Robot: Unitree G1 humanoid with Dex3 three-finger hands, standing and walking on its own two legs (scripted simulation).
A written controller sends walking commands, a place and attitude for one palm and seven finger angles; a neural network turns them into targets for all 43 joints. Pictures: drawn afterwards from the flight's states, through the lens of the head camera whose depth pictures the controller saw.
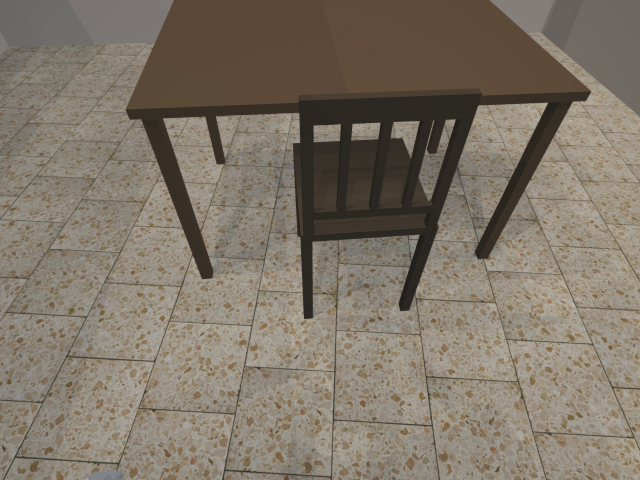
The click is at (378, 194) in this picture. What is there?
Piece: chair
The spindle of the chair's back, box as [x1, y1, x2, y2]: [369, 122, 392, 209]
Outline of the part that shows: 392,122 385,122 380,124 369,199 370,209 377,208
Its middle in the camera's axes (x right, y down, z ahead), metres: +0.14 -0.17 +0.92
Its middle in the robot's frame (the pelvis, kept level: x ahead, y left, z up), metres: +0.80 -0.09 -0.10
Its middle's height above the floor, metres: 0.67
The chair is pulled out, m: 0.00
